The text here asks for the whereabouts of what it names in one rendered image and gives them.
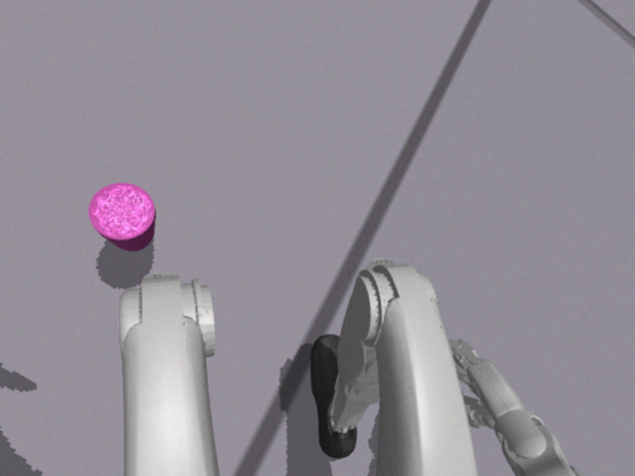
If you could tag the right robot foot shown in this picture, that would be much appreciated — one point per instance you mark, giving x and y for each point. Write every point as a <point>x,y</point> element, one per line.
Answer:
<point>323,375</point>

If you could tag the right robot hand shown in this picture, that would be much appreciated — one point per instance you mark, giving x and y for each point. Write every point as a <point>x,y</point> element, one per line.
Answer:
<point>487,383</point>

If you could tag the right robot arm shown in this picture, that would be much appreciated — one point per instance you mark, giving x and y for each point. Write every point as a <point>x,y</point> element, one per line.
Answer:
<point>530,448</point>

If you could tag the cup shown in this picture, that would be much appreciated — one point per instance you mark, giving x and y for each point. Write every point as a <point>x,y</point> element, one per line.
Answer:
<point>124,214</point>

